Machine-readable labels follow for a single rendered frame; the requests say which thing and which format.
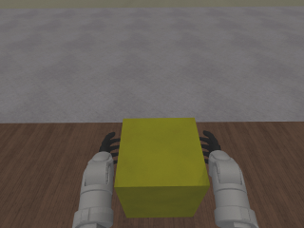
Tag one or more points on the robot left forearm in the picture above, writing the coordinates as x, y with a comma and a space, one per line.
95, 202

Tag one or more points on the carton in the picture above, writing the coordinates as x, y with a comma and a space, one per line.
161, 171

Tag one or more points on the robot right forearm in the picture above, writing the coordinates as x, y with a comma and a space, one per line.
232, 205

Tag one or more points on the right robot hand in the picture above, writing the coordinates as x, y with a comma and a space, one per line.
213, 144

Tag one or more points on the left robot hand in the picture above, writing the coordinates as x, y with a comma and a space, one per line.
105, 147

